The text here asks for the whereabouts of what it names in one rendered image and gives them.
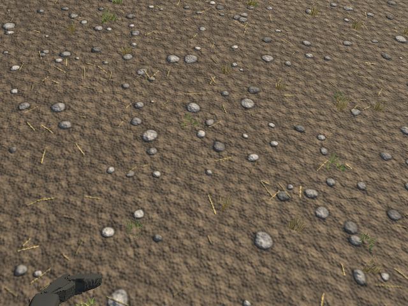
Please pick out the robot left hand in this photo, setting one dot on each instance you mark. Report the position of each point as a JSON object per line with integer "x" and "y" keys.
{"x": 64, "y": 287}

